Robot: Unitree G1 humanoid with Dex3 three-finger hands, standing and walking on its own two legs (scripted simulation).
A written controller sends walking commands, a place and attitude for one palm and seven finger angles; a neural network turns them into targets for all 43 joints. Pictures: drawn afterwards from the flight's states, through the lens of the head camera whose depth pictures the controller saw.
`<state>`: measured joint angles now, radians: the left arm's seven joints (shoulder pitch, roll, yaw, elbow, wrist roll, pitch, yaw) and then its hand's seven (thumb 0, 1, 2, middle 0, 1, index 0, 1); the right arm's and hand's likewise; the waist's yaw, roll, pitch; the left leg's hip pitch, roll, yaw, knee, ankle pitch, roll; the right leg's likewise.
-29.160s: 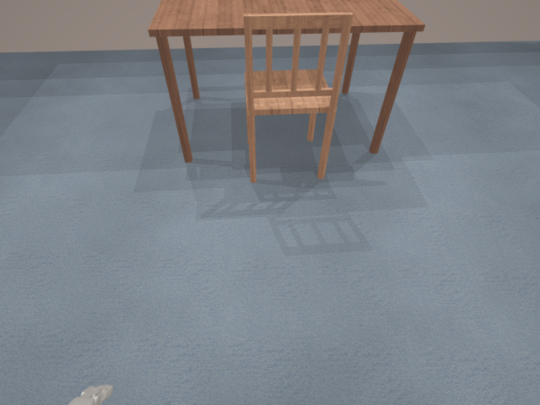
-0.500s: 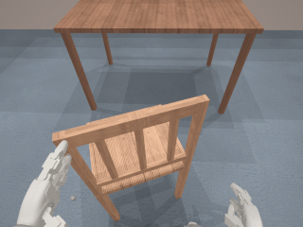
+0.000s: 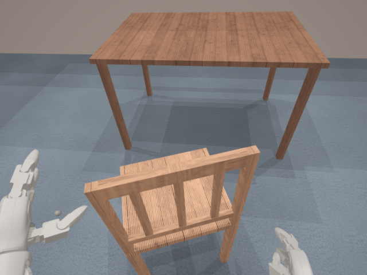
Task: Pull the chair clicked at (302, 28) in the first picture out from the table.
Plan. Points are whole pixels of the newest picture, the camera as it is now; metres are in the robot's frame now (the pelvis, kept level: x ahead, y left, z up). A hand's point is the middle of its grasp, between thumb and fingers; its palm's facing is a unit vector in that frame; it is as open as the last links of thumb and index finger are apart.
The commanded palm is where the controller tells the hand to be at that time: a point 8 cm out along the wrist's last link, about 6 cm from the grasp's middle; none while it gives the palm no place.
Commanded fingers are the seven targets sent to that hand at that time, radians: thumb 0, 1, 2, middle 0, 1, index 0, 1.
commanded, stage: draw the hand back to the body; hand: left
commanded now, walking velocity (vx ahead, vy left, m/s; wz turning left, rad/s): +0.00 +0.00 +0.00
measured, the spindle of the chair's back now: (180, 204) +0.33 +0.06 -0.10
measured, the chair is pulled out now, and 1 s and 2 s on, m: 0.59 0.59 0.59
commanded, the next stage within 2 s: step back with the hand held close in 0.60 s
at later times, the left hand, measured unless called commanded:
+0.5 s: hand (46, 188) +0.21 +0.27 +0.15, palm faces +0.43 -0.80 -0.42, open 7.6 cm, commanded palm +0.16 +0.31 +0.18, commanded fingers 0.00 0.90 0.90 -0.20 -0.30 -0.20 -0.30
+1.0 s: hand (42, 190) +0.20 +0.26 +0.17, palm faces +0.34 -0.79 -0.52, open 7.4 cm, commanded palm +0.14 +0.31 +0.18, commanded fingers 0.00 0.90 0.90 -0.20 -0.30 -0.20 -0.30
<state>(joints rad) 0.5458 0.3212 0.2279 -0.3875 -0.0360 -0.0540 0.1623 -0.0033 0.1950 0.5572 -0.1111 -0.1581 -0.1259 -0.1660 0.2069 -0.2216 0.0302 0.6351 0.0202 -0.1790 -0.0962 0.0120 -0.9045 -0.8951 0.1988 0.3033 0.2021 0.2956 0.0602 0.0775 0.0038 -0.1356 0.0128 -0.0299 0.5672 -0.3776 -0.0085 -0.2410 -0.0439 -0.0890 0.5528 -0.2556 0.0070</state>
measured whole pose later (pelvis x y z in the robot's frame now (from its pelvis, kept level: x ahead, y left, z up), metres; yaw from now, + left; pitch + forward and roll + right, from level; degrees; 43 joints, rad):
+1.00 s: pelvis -0.02 +0.02 +0.01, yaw -3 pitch -1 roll +0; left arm 0.55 0.39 0.38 -0.48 -0.04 -0.13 0.13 0.01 0.89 0.90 -0.21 -0.31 -0.21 -0.30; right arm 0.15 -0.22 0.01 0.60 0.01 -0.07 -0.07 0.01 -0.91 -0.89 0.20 0.30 0.20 0.30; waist 0.02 0.04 0.06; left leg -0.13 -0.01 0.03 0.43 -0.28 0.01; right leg -0.26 -0.05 -0.03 0.43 -0.14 0.03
